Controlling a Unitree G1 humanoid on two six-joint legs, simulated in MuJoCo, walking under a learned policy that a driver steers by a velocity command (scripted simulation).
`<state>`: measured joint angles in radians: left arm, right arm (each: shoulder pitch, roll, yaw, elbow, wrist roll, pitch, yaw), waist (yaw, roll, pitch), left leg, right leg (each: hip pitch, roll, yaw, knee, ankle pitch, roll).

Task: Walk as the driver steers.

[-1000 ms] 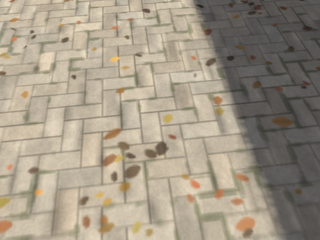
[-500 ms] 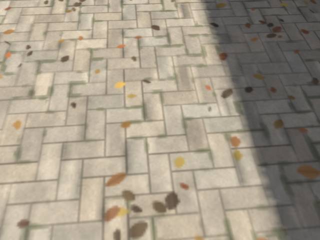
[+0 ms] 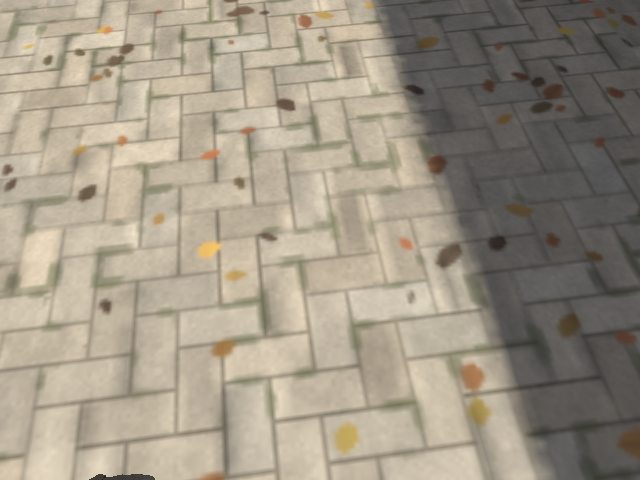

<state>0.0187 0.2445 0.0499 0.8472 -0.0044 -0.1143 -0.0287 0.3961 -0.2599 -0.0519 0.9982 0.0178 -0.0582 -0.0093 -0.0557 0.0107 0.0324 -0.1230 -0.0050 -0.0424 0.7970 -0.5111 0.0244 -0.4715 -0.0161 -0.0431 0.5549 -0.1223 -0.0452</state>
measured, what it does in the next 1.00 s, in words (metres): walks ahead, turning left: left foot, then right foot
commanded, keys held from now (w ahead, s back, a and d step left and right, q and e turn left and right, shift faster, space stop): w+q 0.72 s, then q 0.24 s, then e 0.04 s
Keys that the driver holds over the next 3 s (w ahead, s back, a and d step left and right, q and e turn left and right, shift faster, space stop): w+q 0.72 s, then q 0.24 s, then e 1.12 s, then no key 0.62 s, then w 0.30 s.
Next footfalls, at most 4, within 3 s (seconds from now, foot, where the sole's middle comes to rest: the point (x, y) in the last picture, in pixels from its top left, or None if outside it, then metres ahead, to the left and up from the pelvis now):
0.50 left None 0.39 0.17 -0.76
0.96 right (265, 363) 0.72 0.13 -0.76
1.30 left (185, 445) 0.54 0.30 -0.76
1.66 right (296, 380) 0.67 0.06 -0.76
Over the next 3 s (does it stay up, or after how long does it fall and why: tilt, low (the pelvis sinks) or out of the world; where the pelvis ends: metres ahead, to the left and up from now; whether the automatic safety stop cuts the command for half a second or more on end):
stays up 0.65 0.17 0.01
